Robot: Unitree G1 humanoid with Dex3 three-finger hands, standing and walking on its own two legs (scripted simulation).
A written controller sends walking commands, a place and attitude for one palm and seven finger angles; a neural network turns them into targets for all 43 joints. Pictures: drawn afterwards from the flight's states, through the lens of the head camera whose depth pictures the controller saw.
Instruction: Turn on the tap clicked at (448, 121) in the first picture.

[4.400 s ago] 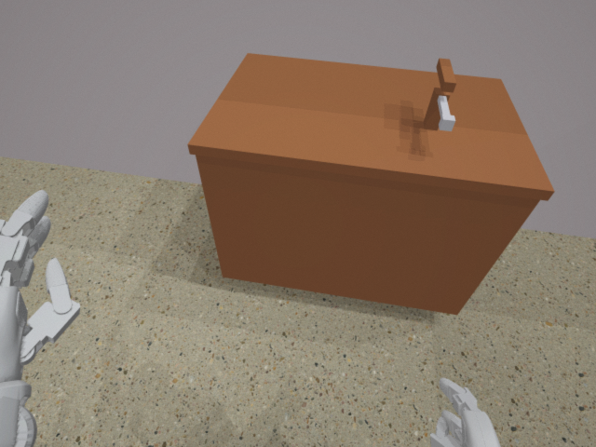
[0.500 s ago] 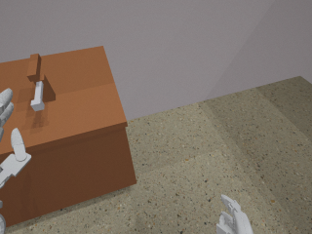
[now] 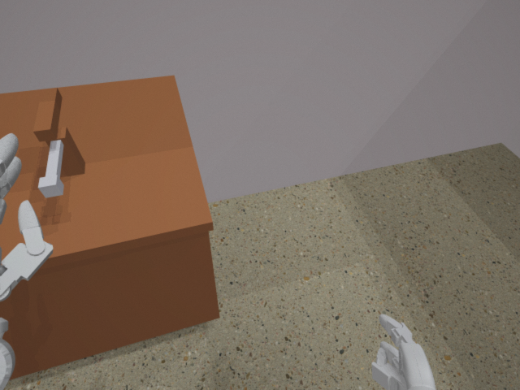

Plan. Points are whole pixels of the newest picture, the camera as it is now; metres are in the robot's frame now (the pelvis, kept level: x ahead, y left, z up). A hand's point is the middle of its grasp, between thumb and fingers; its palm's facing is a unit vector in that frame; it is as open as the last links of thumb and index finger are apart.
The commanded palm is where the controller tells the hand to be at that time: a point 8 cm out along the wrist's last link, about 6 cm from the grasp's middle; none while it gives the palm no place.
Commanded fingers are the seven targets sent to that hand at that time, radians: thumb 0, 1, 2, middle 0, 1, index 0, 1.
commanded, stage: come to a stop and stand still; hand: left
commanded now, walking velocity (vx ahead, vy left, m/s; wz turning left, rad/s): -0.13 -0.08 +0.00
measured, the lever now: (51, 186) +0.42 +0.40 +0.03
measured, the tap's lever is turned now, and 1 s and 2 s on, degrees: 0 0 0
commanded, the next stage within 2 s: look again from close up in 1.44 s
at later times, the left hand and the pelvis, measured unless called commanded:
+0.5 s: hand (59, 283) +0.19 +0.22 +0.17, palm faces +0.41 -0.83 -0.37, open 7.4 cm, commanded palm +0.14 +0.26 +0.18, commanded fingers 0.00 0.90 0.90 -0.20 -0.30 -0.20 -0.30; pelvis -0.02 -0.02 +0.00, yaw +0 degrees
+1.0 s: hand (19, 267) +0.21 +0.28 +0.15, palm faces +0.37 -0.84 -0.39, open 7.4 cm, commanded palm +0.15 +0.30 +0.18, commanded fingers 0.00 0.90 0.90 -0.20 -0.30 -0.20 -0.30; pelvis -0.02 +0.02 +0.00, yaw -1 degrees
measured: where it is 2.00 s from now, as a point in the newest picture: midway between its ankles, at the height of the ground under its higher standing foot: outside the picture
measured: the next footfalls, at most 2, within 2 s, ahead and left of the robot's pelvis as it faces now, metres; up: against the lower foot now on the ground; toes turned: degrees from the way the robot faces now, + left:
none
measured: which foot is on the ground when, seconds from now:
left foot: down 0.00-1.00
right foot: down 0.00-1.00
